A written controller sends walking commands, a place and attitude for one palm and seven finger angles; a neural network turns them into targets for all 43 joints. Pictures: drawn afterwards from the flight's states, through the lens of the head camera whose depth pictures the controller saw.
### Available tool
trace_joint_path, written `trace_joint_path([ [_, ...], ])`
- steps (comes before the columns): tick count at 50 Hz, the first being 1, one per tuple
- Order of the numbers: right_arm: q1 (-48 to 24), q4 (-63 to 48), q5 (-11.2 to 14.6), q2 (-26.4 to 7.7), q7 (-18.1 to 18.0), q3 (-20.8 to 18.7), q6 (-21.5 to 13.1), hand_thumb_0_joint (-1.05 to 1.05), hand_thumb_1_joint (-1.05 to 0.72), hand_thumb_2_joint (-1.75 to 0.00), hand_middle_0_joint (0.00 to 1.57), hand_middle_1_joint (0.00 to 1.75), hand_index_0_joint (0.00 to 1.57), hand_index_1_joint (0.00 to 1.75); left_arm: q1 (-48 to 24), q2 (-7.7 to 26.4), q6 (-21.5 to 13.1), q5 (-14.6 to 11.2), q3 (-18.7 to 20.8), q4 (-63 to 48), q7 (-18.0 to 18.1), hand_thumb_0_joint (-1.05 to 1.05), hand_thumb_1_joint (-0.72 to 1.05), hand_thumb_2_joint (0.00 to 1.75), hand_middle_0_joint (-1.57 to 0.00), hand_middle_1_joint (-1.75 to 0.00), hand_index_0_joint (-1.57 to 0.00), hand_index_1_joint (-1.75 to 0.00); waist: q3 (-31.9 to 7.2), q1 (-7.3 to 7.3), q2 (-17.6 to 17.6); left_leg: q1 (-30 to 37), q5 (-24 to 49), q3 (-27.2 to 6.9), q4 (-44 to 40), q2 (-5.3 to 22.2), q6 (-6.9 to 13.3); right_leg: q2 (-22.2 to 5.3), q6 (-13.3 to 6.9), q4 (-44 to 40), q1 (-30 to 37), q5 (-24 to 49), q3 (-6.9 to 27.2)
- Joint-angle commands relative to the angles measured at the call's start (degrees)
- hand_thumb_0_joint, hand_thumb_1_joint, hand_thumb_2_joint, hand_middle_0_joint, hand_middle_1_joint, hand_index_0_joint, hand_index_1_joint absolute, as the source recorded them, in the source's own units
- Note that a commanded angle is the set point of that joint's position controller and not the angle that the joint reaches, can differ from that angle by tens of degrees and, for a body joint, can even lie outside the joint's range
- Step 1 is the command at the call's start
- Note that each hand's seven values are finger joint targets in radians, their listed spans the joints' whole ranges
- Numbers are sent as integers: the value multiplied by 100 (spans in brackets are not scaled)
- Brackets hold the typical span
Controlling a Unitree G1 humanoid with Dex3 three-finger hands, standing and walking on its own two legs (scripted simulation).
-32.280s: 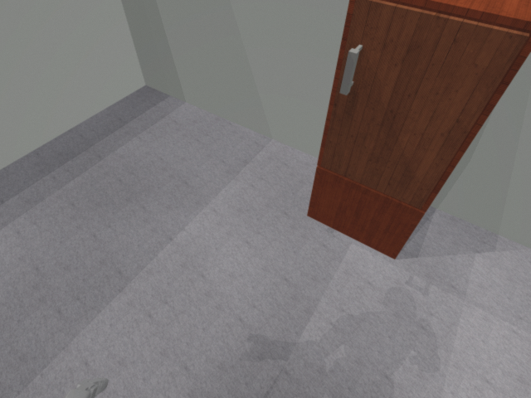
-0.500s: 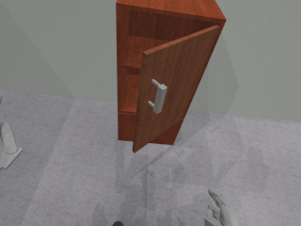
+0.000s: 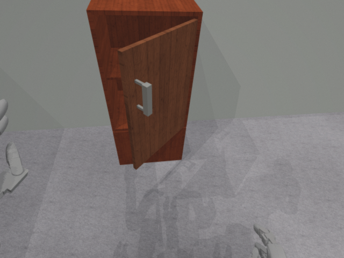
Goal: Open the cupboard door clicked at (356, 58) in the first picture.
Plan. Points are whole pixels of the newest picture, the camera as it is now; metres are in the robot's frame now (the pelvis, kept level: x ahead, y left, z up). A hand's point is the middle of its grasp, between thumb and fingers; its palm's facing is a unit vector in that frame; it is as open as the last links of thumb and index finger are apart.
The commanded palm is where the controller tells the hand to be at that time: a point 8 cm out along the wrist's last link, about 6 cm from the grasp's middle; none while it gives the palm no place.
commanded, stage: stop stepping back and stand still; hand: left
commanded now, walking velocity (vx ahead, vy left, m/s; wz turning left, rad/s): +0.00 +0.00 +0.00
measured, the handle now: (142, 97) +0.61 +0.09 +0.04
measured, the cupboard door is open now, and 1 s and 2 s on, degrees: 44 44 44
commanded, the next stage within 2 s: let the arm hang, fingers relaxed in 0.94 s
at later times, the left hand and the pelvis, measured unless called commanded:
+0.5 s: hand out of the picture +0.17 +0.26 +0.19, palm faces +0.40 -0.79 -0.46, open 7.4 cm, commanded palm +0.11 +0.31 +0.20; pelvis -0.03 +0.00 +0.02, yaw +1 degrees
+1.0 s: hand out of the picture +0.16 +0.29 +0.19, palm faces +0.44 -0.76 -0.47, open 7.4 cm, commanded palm +0.09 +0.33 +0.20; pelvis -0.04 +0.03 +0.02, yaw +1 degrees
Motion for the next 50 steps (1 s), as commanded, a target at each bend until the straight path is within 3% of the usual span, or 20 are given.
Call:
trace_joint_path([
  [1, -659, -1095, 47, -674, 12, -296, -104, 0, -90, -90, 20, 30, 20, 30, 1118, 1383, -611, -1, 1492, -1404, 223, 0, 90, 90, -20, -30, -20, -30, -367, 550, 1392, -2010, -3100, -578, -1021, 560, -236, -113, -157, -1811, 2127, 112, -139],
  [2, -664, -1080, 57, -586, 26, -316, -3, 0, -90, -90, 20, 30, 20, 30, 1043, 1272, -595, -4, 1348, -1221, 180, 0, 90, 90, -20, -30, -20, -30, -209, 493, 153, -1478, -2423, -206, 756, 120, -398, -810, -430, -3034, 1009, -537, 1139],
  [3, -670, -1053, 54, -717, 2, -361, 66, 0, -90, -90, 20, 30, 20, 30, 744, 1265, -537, -45, 1292, -1094, 164, 0, 90, 90, -20, -30, -20, -30, 30, 435, -871, -1197, -1957, -522, 2607, -33, -466, -1962, -862, -4147, -381, -1456, 3195],
  [4, -487, -851, -3, -785, -18, -369, 65, 0, -90, -90, 20, 30, 20, 30, 310, 1057, -533, -50, 1124, -813, 152, 0, 90, 90, -20, -30, -20, -30, 190, 332, -710, -1189, -1619, -818, 3356, 60, -499, -2081, -819, -4345, -873, -1605, 3294],
  [6, -366, -686, 41, -754, -58, -330, 24, 0, -90, -90, 20, 30, 20, 30, 60, 797, -528, -33, 856, -184, 85, 0, 90, 90, -20, -30, -20, -30, 126, 171, -209, -812, -1148, -883, 3266, 295, -478, -1591, -561, -3943, -952, -1019, 2358],
  [8, -390, -624, 73, -710, -147, -238, 33, 0, -90, -90, 20, 30, 20, 30, -95, 723, -546, 5, 627, 430, 99, 0, 90, 90, -20, -30, -20, -30, -38, 201, -84, -619, -987, -611, 2312, 364, -431, -1199, -436, -3501, -294, 236, 1284],
  [9, -464, -599, 79, -714, -191, -227, -4, 0, -90, -90, 20, 30, 20, 30, -328, 683, -542, 44, 502, 535, 122, 0, 90, 90, -20, -30, -20, -30, -95, 261, -204, -457, -1069, -472, 1820, 288, -373, -1096, -360, -3391, -50, 631, 1043],
  [13, -674, -660, 37, -763, -280, -255, -234, 0, -90, -90, 20, 30, 20, 30, -884, 596, -488, 163, 147, 2, 191, 0, 90, 90, -20, -30, -20, -30, -233, 511, -798, 159, -1351, -209, 371, 101, -145, -1050, -157, -3377, 688, 1428, 1097],
  [15, -619, -718, 12, -787, -231, -261, -282, 0, -90, -90, 20, 30, 20, 30, -840, 823, -502, 162, 333, -730, 222, 0, 90, 90, -20, -30, -20, -30, -501, 520, -658, 630, -896, -240, -524, 106, -92, -999, -87, -3098, 1078, 2210, 989],
  [16, -615, -744, 20, -829, -222, -298, -277, 0, -90, -90, 20, 30, 20, 30, -768, 1072, -520, 140, 545, -1173, 248, 0, 90, 90, -20, -30, -20, -30, -686, 519, -236, 979, -543, -372, -868, 197, -93, -930, -10, -2835, 1164, 2553, 922],
  [18, -642, -990, 19, -896, -165, -332, -225, 0, -90, -90, 20, 30, 20, 30, -547, 1209, -615, 98, 756, -2016, 281, 0, 90, 90, -20, -30, -20, -30, -1059, 528, 996, 1706, 1378, -949, -872, 803, -5, -487, 151, -2092, 1051, 3039, 514],
  [19, -652, -1057, 50, -877, -132, -317, -208, 0, -90, -90, 20, 30, 20, 30, -311, 1281, -638, 77, 888, -2133, 286, 0, 90, 90, -20, -30, -20, -30, -1156, 559, 1320, 1856, 2084, -1068, -733, 983, -14, -338, 164, -1885, 894, 3126, 392],
  [21, -612, -1048, 34, -711, -77, -270, -155, 0, -90, -90, 20, 30, 20, 30, 344, 1453, -620, 76, 1225, -2119, 270, 0, 90, 90, -20, -30, -20, -30, -1211, 528, 2073, 1518, 2488, -727, -696, 816, -154, -222, 91, -1811, 1116, 3163, 124],
  [24, -597, -1088, 110, -692, -20, -223, -77, 0, -90, -90, 20, 30, 20, 30, 626, 1029, -597, -6, 1039, -1471, 221, 0, 90, 90, -20, -30, -20, -30, -730, 452, 1473, 458, 1227, -625, -775, 756, -246, -220, 90, -2127, 1621, 3174, 169],
  [27, -522, -1048, 145, -747, -17, -254, -8, 0, -90, -90, 20, 30, 20, 30, 800, 762, -526, -84, 858, -712, 169, 0, 90, 90, -20, -30, -20, -30, -510, 364, 735, 269, 240, -639, -814, 661, -309, -324, 81, -2355, 1465, 3159, 398],
  [29, -519, -1027, 155, -803, -22, -260, 60, 0, -90, -90, 20, 30, 20, 30, 721, 626, -443, -110, 691, -321, 123, 0, 90, 90, -20, -30, -20, -30, -318, 343, 465, 249, -401, -662, -941, 632, -290, -294, 116, -2590, 1126, 2540, 484],
  [35, -630, -1066, 118, -855, -104, -195, 52, 0, -90, -90, 20, 30, 20, 30, -306, 710, -380, 41, 370, -746, 91, 0, 90, 90, -20, -30, -20, -30, -65, 387, 596, 21, -1517, -802, -1500, 629, -182, -149, 232, -2820, 923, 1331, 328],
  [41, -592, -1082, 60, -793, -165, -167, -152, 0, -90, -90, 20, 30, 20, 30, -599, 1122, -446, 150, 726, -1684, 236, 0, 90, 90, -20, -30, -20, -30, -490, 499, 1390, -147, -1534, -886, -1760, 660, -129, -76, 243, -2314, 1620, 1806, 49],
  [47, -494, -984, 75, -727, -77, -188, -102, 0, -90, -90, 20, 30, 20, 30, 436, 730, -456, 31, 678, -899, 204, 0, 90, 90, -20, -30, -20, -30, -572, 453, 648, 117, -568, -695, -1187, 471, -302, -304, 127, -2642, 1519, 2412, 251],
  [50, -507, -931, 100, -783, -65, -223, -3, 0, -90, -90, 20, 30, 20, 30, 558, 668, -429, -9, 646, -528, 157, 0, 90, 90, -20, -30, -20, -30, -495, 419, 543, 179, -518, -663, -1185, 487, -321, -277, 138, -2726, 1324, 2403, 270],
])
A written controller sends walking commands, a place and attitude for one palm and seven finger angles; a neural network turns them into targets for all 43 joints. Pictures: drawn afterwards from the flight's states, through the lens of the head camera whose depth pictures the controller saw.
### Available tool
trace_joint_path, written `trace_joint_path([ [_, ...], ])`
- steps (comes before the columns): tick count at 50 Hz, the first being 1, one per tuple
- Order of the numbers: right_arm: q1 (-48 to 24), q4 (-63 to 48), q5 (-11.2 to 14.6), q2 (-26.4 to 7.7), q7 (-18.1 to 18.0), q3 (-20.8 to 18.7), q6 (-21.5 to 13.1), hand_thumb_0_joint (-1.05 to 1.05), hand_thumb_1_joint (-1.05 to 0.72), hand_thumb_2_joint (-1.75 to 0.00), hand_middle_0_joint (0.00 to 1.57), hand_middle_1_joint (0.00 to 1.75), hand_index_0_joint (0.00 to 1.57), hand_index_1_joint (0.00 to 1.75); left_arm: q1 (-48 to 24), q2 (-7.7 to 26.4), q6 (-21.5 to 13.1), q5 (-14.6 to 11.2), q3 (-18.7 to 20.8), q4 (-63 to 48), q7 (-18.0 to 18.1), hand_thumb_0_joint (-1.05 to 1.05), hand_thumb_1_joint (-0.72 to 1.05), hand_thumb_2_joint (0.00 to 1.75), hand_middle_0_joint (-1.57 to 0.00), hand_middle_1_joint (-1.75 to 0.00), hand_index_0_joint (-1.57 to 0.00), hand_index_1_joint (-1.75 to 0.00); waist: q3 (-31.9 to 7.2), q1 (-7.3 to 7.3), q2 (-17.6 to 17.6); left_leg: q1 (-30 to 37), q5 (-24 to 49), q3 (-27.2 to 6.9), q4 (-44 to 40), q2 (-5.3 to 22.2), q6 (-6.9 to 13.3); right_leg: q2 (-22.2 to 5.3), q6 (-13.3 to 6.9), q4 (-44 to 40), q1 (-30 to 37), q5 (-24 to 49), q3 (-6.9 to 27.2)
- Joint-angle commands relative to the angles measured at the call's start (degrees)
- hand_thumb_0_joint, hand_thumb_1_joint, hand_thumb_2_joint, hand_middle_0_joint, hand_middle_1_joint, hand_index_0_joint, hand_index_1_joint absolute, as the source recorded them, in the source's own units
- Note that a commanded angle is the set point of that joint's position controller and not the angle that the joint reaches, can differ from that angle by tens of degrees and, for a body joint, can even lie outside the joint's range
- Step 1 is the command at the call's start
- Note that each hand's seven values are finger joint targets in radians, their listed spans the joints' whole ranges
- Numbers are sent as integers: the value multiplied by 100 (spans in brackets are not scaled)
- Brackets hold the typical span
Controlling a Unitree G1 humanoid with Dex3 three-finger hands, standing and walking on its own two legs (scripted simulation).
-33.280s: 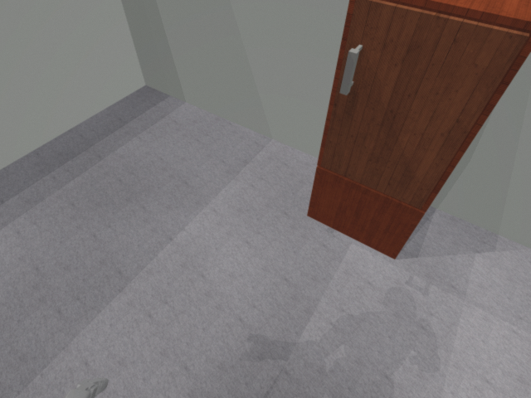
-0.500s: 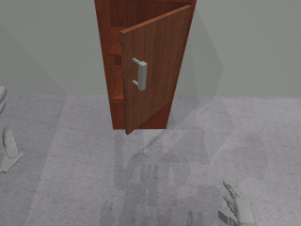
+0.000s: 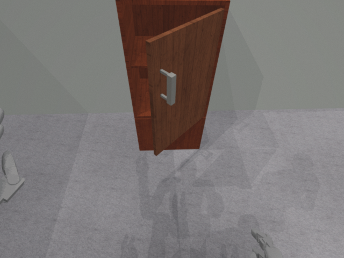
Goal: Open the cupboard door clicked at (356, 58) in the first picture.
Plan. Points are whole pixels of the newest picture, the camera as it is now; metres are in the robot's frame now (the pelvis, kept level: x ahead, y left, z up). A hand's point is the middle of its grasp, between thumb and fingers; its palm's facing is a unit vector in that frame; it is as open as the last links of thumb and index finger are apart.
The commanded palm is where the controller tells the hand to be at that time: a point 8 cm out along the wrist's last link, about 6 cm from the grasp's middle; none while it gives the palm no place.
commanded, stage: let the arm hang, fingers relaxed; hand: left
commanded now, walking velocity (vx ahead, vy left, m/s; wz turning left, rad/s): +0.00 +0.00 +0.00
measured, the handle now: (166, 87) +0.66 +0.05 +0.01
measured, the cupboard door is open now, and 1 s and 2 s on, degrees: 44 44 44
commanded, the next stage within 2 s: look to check the result in 1.14 s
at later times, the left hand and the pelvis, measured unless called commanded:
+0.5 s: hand out of the picture +0.01 +0.18 -0.18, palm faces +0.04 -0.98 -0.19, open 7.0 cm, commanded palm none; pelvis -0.01 -0.01 +0.00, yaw +2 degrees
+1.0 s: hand out of the picture +0.01 +0.16 -0.18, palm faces +0.04 -0.98 -0.19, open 7.3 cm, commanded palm none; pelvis +0.01 -0.01 +0.00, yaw +1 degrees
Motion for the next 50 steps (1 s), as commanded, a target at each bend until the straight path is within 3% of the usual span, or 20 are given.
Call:
trace_joint_path([
  [1, -618, -882, 36, -809, -53, -379, -218, 0, -90, -90, 20, 30, 20, 30, 205, 808, -245, -82, 621, -403, 79, 0, 90, 90, -20, -30, -20, -30, -475, 59, 65, -723, 185, -344, -686, 279, -124, -224, 85, -321, 904, 455, 522],
  [2, -951, 547, 20, -1783, 454, -610, -403, 0, -90, -90, 20, 30, 20, 30, -575, 59, 604, 415, -1806, 3527, -754, 0, 90, 90, -20, -30, -20, -30, 131, -172, 68, -1039, 1286, -555, 284, 362, -60, -683, -93, 531, 10, 1166, 270],
  [3, -460, 566, 15, -1519, 430, -623, -80, 0, -90, -90, 20, 30, 20, 30, -609, -68, 973, 309, -1667, 3684, -886, 0, 90, 90, -20, -30, -20, -30, -356, -94, 156, -388, 1749, -454, 190, 457, -95, -649, -189, 498, -263, 970, 597],
  [5, -427, 521, -78, -1504, 403, -564, 99, 0, -90, -90, 20, 30, 20, 30, -885, -187, 1081, 316, -1726, 3797, -922, 0, 90, 90, -20, -30, -20, -30, -319, -47, 296, -911, 1312, -785, -141, 734, 173, -397, -123, 926, -245, -90, 275],
  [8, -638, 594, -142, -1573, 375, -459, 278, 0, -90, -90, 20, 30, 20, 30, -1322, 27, 1047, 378, -1809, 4711, -944, 0, 90, 90, -20, -30, -20, -30, -429, 76, -727, -1028, 1036, -1014, -230, 707, 309, -374, -157, 889, 141, -215, 416],
  [10, -554, 724, -140, -1551, 370, -453, 388, 0, -90, -90, 20, 30, 20, 30, -1593, 204, 1047, 396, -1829, 5409, -935, 0, 90, 90, -20, -30, -20, -30, -670, 54, -1444, -684, 667, -821, 81, 410, 241, -688, -257, 475, 181, -30, 756],
  [11, -453, 797, -133, -1391, 376, -413, 469, 0, -90, -90, 20, 30, 20, 30, -1685, 200, 1076, 380, -1894, 5743, -912, 0, 90, 90, -20, -30, -20, -30, -676, 0, -1514, -485, 430, -657, 272, 216, 172, -889, -357, 237, 6, -166, 927],
  [13, -299, 1065, -161, -1093, 364, -315, 607, 0, -90, -90, 20, 30, 20, 30, -1895, 71, 1137, 320, -2041, 6349, -882, 0, 90, 90, -20, -30, -20, -30, -637, -83, -1061, -84, 180, -423, 376, 32, 73, -1084, -459, -74, -312, -564, 1096],
  [15, -302, 1279, -169, -933, 353, -250, 671, 0, -90, -90, 20, 30, 20, 30, -1957, -53, 1160, 294, -2132, 6837, -859, 0, 90, 90, -20, -30, -20, -30, -526, -77, -133, -14, 202, -516, 116, 105, 56, -925, -376, -119, -389, -984, 1016],
  [17, -341, 1434, -167, -875, 329, -215, 684, 0, -90, -90, 20, 30, 20, 30, -1820, -158, 1162, 272, -2165, 7297, -834, 0, 90, 90, -20, -30, -20, -30, -411, 15, 699, -371, 75, -744, -331, 321, 84, -685, -208, -7, -12, -953, 780],
  [20, -295, 1636, -175, -815, 274, -252, 701, 0, -90, -90, 20, 30, 20, 30, -1504, -340, 1131, 260, -2102, 7865, -815, 0, 90, 90, -20, -30, -20, -30, -446, 132, 1360, -670, -245, -791, -622, 403, 72, -592, -187, -9, 552, -510, 562],
  [23, -19, 1881, -143, -783, 243, -266, 726, 0, -90, -90, 20, 30, 20, 30, -1548, -310, 1097, 234, -2137, 8265, -826, 0, 90, 90, -20, -30, -20, -30, -260, 110, 938, -672, -300, -767, -642, 387, 46, -650, -217, -243, 596, -551, 612],
  [27, 384, 2175, -126, -682, 223, -277, 744, 0, -90, -90, 20, 30, 20, 30, -1613, -406, 1077, 212, -2174, 8646, -821, 0, 90, 90, -20, -30, -20, -30, 54, 25, 7, -430, -220, -672, -617, 364, 50, -716, -230, -543, 286, -940, 652],
  [30, 565, 2350, -132, -605, 212, -258, 755, 0, -90, -90, 20, 30, 20, 30, -1567, -496, 1096, 207, -2196, 8840, -803, 0, 90, 90, -20, -30, -20, -30, 276, 6, -286, -307, -209, -622, -648, 344, 66, -708, -203, -638, 56, -1148, 657],
  [34, 681, 2516, -139, -503, 209, -231, 749, 0, -90, -90, 20, 30, 20, 30, -1504, -563, 1109, 209, -2206, 8991, -779, 0, 90, 90, -20, -30, -20, -30, 341, -1, -315, -236, -241, -589, -738, 367, 83, -674, -171, -620, -31, -1177, 641],
  [40, 695, 2648, -126, -343, 193, -198, 691, 0, -90, -90, 20, 30, 20, 30, -1381, -663, 1081, 205, -2201, 9101, -750, 0, 90, 90, -20, -30, -20, -30, 203, 48, -301, -182, 161, -577, -790, 392, 81, -656, -151, -461, 243, -602, 595],
  [50, 685, 2743, -132, -179, 157, -189, 674, 0, -90, -90, 20, 30, 20, 30, -1287, -834, 1073, 202, -2201, 9191, -734, 0, 90, 90, -20, -30, -20, -30, 404, 76, 168, -253, 157, -534, -869, 378, 38, -647, -154, -459, 288, -418, 576],
])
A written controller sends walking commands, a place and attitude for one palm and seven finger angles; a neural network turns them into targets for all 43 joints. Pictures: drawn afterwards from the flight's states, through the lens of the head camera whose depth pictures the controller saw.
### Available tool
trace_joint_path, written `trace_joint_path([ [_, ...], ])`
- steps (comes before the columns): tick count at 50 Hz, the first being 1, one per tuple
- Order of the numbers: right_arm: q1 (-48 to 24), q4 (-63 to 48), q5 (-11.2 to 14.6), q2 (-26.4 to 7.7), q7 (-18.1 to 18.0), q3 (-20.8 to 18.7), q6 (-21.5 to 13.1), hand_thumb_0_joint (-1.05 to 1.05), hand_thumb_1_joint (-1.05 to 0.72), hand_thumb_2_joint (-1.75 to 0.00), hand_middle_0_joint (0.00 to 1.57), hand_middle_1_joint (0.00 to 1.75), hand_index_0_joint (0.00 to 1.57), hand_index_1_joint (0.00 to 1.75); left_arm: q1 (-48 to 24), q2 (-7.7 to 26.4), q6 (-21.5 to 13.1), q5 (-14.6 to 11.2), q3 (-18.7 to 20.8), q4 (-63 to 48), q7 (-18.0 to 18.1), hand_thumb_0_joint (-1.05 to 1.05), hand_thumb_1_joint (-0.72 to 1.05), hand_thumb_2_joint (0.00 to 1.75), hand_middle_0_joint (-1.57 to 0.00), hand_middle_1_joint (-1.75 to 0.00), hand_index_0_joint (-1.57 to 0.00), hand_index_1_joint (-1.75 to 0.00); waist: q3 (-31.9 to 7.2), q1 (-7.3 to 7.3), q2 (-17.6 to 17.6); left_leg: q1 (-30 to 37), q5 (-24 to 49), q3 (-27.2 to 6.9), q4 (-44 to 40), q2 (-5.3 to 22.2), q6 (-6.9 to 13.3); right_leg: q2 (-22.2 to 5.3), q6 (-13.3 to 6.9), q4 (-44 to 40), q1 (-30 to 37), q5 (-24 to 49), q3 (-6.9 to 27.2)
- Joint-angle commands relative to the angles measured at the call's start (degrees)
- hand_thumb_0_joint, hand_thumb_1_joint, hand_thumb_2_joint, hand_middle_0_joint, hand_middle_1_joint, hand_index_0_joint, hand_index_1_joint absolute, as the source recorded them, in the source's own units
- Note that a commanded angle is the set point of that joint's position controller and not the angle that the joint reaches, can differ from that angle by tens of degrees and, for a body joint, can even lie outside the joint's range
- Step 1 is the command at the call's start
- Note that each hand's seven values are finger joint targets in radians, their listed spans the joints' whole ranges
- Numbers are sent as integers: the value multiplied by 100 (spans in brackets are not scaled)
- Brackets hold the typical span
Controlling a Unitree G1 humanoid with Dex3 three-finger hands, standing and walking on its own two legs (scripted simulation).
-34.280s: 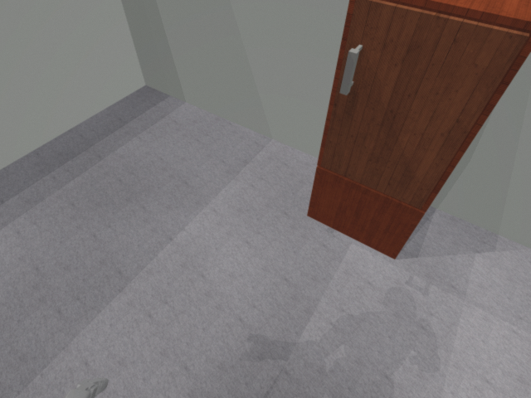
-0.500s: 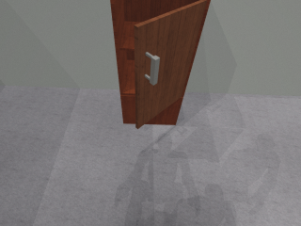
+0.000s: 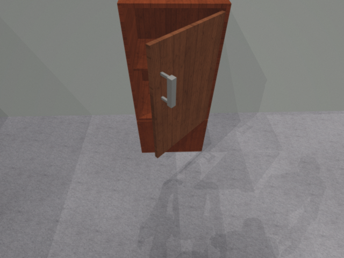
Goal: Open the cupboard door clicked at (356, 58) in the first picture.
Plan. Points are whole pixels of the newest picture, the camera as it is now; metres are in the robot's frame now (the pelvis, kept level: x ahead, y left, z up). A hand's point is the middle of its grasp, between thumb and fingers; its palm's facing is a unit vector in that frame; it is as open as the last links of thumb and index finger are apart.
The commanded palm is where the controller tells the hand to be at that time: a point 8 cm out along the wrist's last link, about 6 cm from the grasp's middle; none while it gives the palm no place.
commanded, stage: let the arm hang, fingers relaxed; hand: left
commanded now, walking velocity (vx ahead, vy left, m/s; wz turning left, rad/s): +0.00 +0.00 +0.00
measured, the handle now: (167, 89) +0.65 +0.05 +0.01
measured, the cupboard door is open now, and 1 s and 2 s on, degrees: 44 44 44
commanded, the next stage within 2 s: look to check the result in 0.14 s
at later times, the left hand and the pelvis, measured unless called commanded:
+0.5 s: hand out of the picture +0.02 +0.18 -0.17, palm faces +0.03 -0.98 -0.20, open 7.4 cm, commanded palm none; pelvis +0.02 +0.00 +0.00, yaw +0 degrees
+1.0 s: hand out of the picture +0.06 +0.19 -0.17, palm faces +0.01 -0.97 -0.22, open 7.4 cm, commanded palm none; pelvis +0.03 +0.00 +0.00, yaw -1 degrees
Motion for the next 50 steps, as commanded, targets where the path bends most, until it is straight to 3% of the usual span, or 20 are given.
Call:
trace_joint_path([
  [1, 425, -119, 5, -528, -45, -106, -40, 0, -90, -90, 20, 30, 20, 30, 407, 622, -111, -23, 103, -97, 41, 0, 90, 90, -20, -30, -20, -30, 321, 73, 142, -494, 88, -459, -559, 483, 85, -550, -84, -576, 197, -222, 593],
  [5, 420, -115, 2, -543, -51, -116, -56, 0, -90, -90, 20, 30, 20, 30, 381, 620, -116, -26, 96, -84, 31, 0, 90, 90, -20, -30, -20, -30, 240, 55, 227, -461, 143, -498, -598, 492, 87, -559, -86, -551, 289, -80, 601],
  [15, 335, -121, 11, -699, -67, -144, -79, 0, -90, -90, 20, 30, 20, 30, 354, 636, -138, -23, 106, -55, 28, 0, 90, 90, -20, -30, -20, -30, 203, 41, 1, -271, 331, -503, -599, 539, 103, -562, -77, -544, 305, 96, 568],
  [23, 155, -120, 15, -809, -75, -152, -115, 0, -90, -90, 20, 30, 20, 30, 287, 743, -174, -22, 117, -61, 27, 0, 90, 90, -20, -30, -20, -30, 65, 49, 85, -93, 814, -517, -578, 574, 112, -595, -98, -479, 471, 620, 542],
  [37, -141, -140, 11, -1033, -65, -153, -128, 0, -90, -90, 20, 30, 20, 30, 16, 979, -200, -26, 132, -123, 10, 0, 90, 90, -20, -30, -20, -30, 78, 52, 36, -9, 1023, -538, -662, 591, 85, -634, -103, -562, 649, 910, 540],
  [43, -237, -144, 8, -1125, -56, -154, -130, 0, -90, -90, 20, 30, 20, 30, -58, 1069, -216, -33, 130, -140, 3, 0, 90, 90, -20, -30, -20, -30, -86, 57, -4, 123, 1117, -531, -672, 594, 74, -657, -104, -578, 754, 1093, 540],
  [46, -83, -132, 7, -876, -106, -143, -60, 0, -90, -90, 20, 30, 20, 30, 22, 840, -125, -28, 140, -155, 12, 0, 90, 90, -20, -30, -20, -30, -81, 30, 11, 286, 1155, -315, -431, 655, 20, -617, -98, -419, 468, 1435, 656],
  [50, -37, -299, 3, -1060, -171, -275, 30, 0, -90, -90, 20, 30, 20, 30, -105, 1008, 15, 2, 292, -372, -30, 0, 90, 90, -20, -30, -20, -30, -94, -9, 90, 319, 1119, -131, -158, 818, 22, -544, -143, 49, 112, 1631, 766],
])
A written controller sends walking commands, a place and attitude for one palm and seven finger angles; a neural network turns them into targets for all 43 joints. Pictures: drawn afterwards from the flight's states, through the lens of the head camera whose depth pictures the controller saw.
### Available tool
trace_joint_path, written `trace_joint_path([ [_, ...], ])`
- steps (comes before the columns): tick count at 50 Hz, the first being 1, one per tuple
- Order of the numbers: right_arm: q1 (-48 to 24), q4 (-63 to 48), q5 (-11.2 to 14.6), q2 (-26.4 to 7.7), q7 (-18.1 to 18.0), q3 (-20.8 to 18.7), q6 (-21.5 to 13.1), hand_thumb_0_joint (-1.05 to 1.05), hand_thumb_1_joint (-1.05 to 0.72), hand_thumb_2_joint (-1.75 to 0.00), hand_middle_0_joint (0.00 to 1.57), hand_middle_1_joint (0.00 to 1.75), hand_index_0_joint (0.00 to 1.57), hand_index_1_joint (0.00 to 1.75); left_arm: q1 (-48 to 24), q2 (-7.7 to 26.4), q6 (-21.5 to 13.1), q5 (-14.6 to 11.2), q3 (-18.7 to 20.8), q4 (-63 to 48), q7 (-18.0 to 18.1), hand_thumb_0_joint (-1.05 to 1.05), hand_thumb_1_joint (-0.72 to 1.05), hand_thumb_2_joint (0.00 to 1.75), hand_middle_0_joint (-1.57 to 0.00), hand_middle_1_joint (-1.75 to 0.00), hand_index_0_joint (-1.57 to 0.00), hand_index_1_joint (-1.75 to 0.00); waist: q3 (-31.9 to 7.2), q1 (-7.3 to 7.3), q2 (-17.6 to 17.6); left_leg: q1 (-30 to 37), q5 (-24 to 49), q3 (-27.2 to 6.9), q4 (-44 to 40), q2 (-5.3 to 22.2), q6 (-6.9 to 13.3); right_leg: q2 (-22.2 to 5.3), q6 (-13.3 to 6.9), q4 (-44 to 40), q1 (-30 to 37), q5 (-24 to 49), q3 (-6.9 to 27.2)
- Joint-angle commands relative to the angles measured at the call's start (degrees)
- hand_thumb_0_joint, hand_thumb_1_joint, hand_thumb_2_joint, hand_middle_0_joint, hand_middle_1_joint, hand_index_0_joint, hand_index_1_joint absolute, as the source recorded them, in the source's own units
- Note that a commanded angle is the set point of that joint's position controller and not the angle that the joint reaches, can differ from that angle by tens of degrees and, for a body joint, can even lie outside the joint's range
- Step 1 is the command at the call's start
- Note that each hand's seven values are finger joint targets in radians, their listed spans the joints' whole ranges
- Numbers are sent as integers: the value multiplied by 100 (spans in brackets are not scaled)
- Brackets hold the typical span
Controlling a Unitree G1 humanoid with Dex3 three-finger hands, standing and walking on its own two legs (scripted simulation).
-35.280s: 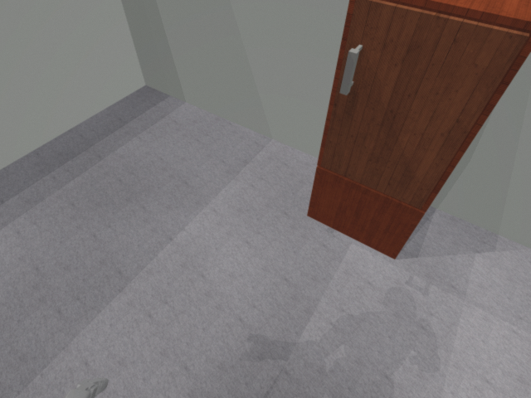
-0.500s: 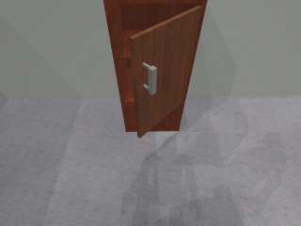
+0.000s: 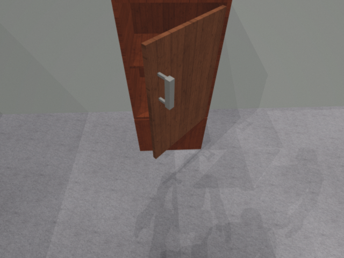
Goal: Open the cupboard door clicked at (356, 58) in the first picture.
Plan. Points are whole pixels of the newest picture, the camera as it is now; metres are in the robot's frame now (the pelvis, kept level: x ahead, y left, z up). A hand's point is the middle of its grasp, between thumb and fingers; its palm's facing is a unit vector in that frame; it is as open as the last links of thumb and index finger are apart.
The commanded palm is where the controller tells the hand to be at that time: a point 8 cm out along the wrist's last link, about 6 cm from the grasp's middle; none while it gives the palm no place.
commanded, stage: walk to a spot facing it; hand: left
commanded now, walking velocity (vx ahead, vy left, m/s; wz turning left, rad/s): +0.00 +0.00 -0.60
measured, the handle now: (165, 90) +0.62 +0.07 +0.01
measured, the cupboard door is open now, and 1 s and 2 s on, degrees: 44 44 44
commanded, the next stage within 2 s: none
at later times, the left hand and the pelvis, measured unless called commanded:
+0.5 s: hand out of the picture +0.07 +0.13 -0.16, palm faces -0.17 -0.94 -0.29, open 7.4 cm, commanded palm none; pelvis -0.01 -0.06 +0.00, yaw -15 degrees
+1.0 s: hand (118, 256) +0.15 +0.16 -0.19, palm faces -0.40 -0.88 -0.24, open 7.4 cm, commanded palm none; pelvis +0.03 -0.02 -0.01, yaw -30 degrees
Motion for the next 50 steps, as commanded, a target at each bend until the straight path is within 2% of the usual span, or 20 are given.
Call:
trace_joint_path([
  [1, 494, -295, 1, -730, -88, -245, 74, 0, -90, -90, 20, 30, 20, 30, 131, 754, 47, 26, 236, -380, 12, 0, 90, 90, -20, -30, -20, -30, -158, -81, 111, 46, 1237, -222, 73, 806, 88, -581, -134, 255, -298, 1669, 665],
  [5, 445, -561, -39, -944, -123, -392, 107, 0, -90, -90, 20, 30, 20, 30, 16, 666, 164, 67, 323, -702, -80, 0, 90, 90, -20, -30, -20, -30, -7, -90, 558, -50, 913, -578, -150, 1342, 383, -210, -50, 1132, -954, 737, 537],
  [7, 405, -664, -58, -1052, -126, -447, 77, 0, -90, -90, 20, 30, 20, 30, -86, 585, 224, 80, 352, -860, -119, 0, 90, 90, -20, -30, -20, -30, 50, -98, 1002, -97, 1280, -948, -444, 1941, 824, -37, 50, 2372, -1370, -1112, 317],
  [9, 344, -771, -91, -1028, -128, -434, 47, 0, -90, -90, 20, 30, 20, 30, -207, 542, 251, 84, 403, -1020, -143, 0, 90, 90, -20, -30, -20, -30, 120, -93, 1048, -149, 2009, -928, -431, 2199, 1082, -173, 78, 3092, -1581, -1750, 432],
  [12, -99, -984, -104, -1110, -108, -480, 41, 0, -90, -90, 20, 30, 20, 30, 215, 431, 185, 60, 403, -977, -189, 0, 90, 90, -20, -30, -20, -30, -143, 200, 734, -125, 2519, -279, 312, 1945, 727, -250, 51, 2005, -914, -1275, 212],
  [13, -145, -1013, -79, -1128, -95, -502, 55, 0, -90, -90, 20, 30, 20, 30, 468, 477, 148, 68, 433, -918, -200, 0, 90, 90, -20, -30, -20, -30, -277, 317, 560, -209, 2322, 8, 818, 1723, 481, -195, 61, 1253, -437, -576, 105],
  [14, -168, -1060, -11, -1066, -74, -516, 76, 0, -90, -90, 20, 30, 20, 30, 869, 716, 82, 98, 486, -804, -183, 0, 90, 90, -20, -30, -20, -30, -469, 504, -220, -531, 1588, 373, 1849, 1263, 140, -337, 11, 184, 211, 838, 420],
  [15, -96, -1259, 65, -607, -34, -452, 85, 0, -90, -90, 20, 30, 20, 30, 1063, 1403, 8, 170, 616, -779, -79, 0, 90, 90, -20, -30, -20, -30, -510, 507, -2309, -2086, -1447, 736, 3333, 314, -247, -1759, -492, -414, 1009, 2775, 2727],
  [16, -184, -1366, 44, -715, -25, -454, 175, 0, -90, -90, 20, 30, 20, 30, 1177, 1514, 30, 44, 606, -785, -14, 0, 90, 90, -20, -30, -20, -30, -564, 552, -2161, -2325, -2293, 40, 4217, 99, -283, -2132, -877, -385, 848, 3714, 3132],
  [17, -150, -1288, 59, -687, -7, -466, 215, 0, -90, -90, 20, 30, 20, 30, 976, 1398, 46, 39, 587, -844, 25, 0, 90, 90, -20, -30, -20, -30, -410, 394, -1512, -2476, -1976, -372, 4592, 282, -240, -2032, -1123, -392, 694, 2707, 2805],
  [19, -520, -1277, 37, -693, 36, -482, 227, 0, -90, -90, 20, 30, 20, 30, 410, 1118, 60, 44, 551, -1061, 54, 0, 90, 90, -20, -30, -20, -30, 3, 241, -914, -2696, -1191, -509, 4828, 386, -290, -1512, -1007, -415, 206, 1762, 2702],
  [22, -410, -1240, 30, -574, 79, -461, 240, 0, -90, -90, 20, 30, 20, 30, 475, 1053, -42, 23, 520, -1129, 75, 0, 90, 90, -20, -30, -20, -30, -531, 154, -96, -2590, -615, -545, 4646, 343, -365, -1243, -737, -285, 580, 2162, 2367],
  [28, -623, -1404, 40, -673, 7, -474, 278, 0, -90, -90, 20, 30, 20, 30, 710, 1023, -28, 27, 530, -1145, 56, 0, 90, 90, -20, -30, -20, -30, -618, 203, -638, -2908, -426, -661, 4295, 245, -450, -968, -327, -262, 1058, 2665, 2348],
  [37, -1098, -1750, 56, -667, 21, -459, 213, 0, -90, -90, 20, 30, 20, 30, 818, 1125, -15, 83, 559, -1287, 41, 0, 90, 90, -20, -30, -20, -30, -490, 278, -519, -2844, -672, -782, 3751, 105, -435, -1024, -851, -207, 793, 2335, 3088],
  [42, -1100, -1902, 115, -589, 30, -419, 107, 0, -90, -90, 20, 30, 20, 30, 680, 1237, 7, 115, 589, -1384, 58, 0, 90, 90, -20, -30, -20, -30, -640, 277, -579, -2234, -950, -743, 2633, -34, -352, -972, -1073, 9, 607, 2583, 3383],
  [46, -460, -1779, 163, -649, -8, -431, 37, 0, -90, -90, 20, 30, 20, 30, 340, 1235, 46, 75, 578, -1472, 47, 0, 90, 90, -20, -30, -20, -30, -759, -23, -599, -682, -193, -731, 890, -139, -279, -578, -648, 380, -328, 2300, 3313],
  [47, -23, -1676, 148, -805, -41, -453, -13, 0, -90, -90, 20, 30, 20, 30, 170, 1132, 55, 34, 553, -1534, 46, 0, 90, 90, -20, -30, -20, -30, -906, -234, -373, 257, 234, -924, 124, 225, -189, -280, -398, 695, -951, 1491, 2949],
  [48, 122, -1682, 70, -1304, -74, -524, -81, 0, -90, -90, 20, 30, 20, 30, 343, 827, 67, -39, 498, -1614, -4, 0, 90, 90, -20, -30, -20, -30, -1037, -218, 1019, 1138, 274, -2260, -515, 1550, 235, 511, -74, 1442, -2053, -489, 2106],
  [49, 252, -1742, 22, -1601, -87, -567, -57, 0, -90, -90, 20, 30, 20, 30, 211, 806, 41, -3, 463, -1675, -69, 0, 90, 90, -20, -30, -20, -30, -827, -213, 1660, 931, 1212, -3158, -695, 2691, 812, 624, 247, 2756, -2493, -2415, 1040],
  [50, 159, -1803, -36, -1483, -103, -503, -16, 0, -90, -90, 20, 30, 20, 30, 118, 972, 64, 70, 484, -1681, -114, 0, 90, 90, -20, -30, -20, -30, -502, -181, 963, 242, 1633, -2893, -605, 2780, 1081, 300, 334, 3632, -2361, -2268, 958],
])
